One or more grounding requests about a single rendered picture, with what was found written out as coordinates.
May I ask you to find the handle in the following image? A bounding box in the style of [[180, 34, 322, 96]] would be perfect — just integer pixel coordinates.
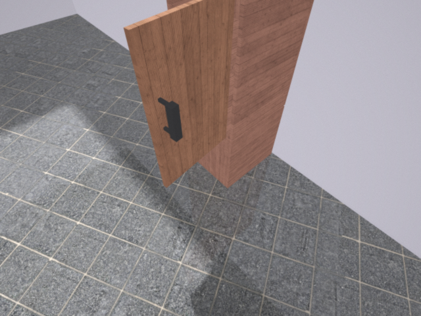
[[158, 97, 183, 142]]

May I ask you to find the cupboard door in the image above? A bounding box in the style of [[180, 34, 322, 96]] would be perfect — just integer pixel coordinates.
[[124, 0, 235, 188]]

